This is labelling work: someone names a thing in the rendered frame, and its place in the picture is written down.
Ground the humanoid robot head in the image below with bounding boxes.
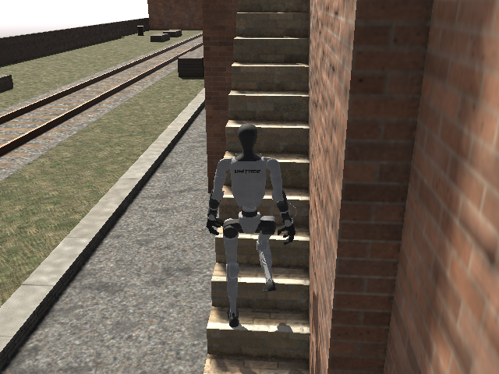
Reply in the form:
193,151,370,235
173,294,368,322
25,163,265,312
235,123,261,161

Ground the robot left forearm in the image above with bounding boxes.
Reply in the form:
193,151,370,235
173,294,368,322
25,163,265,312
207,189,221,221

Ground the right robot hand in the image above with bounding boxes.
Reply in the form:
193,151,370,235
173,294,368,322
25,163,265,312
278,224,296,245

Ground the right robot foot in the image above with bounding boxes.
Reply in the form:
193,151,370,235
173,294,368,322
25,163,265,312
263,280,276,291

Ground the right robot upper arm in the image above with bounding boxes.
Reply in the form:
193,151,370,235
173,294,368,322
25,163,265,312
264,157,284,202

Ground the left robot hand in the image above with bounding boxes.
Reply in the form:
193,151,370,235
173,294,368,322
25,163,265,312
206,218,224,235

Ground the left robot upper arm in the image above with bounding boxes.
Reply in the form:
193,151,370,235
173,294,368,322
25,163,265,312
211,157,232,200

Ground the robot right forearm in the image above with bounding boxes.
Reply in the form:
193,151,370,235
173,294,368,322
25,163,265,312
277,190,293,227

